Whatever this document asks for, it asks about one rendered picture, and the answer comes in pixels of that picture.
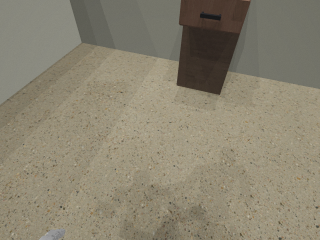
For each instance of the drawer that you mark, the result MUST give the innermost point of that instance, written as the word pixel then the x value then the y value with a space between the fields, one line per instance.
pixel 233 14

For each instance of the left robot hand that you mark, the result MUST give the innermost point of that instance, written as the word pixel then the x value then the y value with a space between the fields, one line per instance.
pixel 53 234

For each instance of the cabinet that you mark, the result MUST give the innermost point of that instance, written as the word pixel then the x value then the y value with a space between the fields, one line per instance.
pixel 205 57

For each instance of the handle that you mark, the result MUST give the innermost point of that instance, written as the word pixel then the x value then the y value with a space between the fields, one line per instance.
pixel 210 16

